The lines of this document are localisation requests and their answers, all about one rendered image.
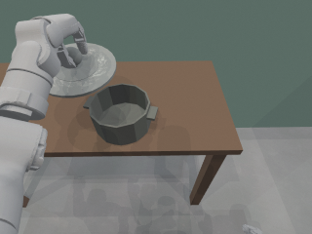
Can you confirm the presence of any table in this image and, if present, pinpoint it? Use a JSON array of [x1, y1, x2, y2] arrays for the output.
[[0, 60, 243, 208]]

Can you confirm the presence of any right robot hand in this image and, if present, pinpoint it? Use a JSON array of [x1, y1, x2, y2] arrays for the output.
[[242, 224, 263, 234]]

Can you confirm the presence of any lid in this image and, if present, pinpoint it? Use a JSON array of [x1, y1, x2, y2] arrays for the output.
[[49, 43, 117, 98]]

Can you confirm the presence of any left robot upper arm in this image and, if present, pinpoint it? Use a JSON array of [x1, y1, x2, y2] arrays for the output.
[[0, 116, 48, 234]]

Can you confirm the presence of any knob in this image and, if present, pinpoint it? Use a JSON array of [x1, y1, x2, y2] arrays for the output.
[[66, 47, 83, 65]]

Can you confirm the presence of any left robot hand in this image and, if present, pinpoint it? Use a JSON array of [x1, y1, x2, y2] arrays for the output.
[[43, 14, 88, 69]]

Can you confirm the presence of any robot left forearm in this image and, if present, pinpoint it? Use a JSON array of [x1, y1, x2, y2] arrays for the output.
[[0, 16, 63, 122]]

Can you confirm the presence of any pot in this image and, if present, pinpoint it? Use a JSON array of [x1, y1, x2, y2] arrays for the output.
[[83, 83, 158, 145]]

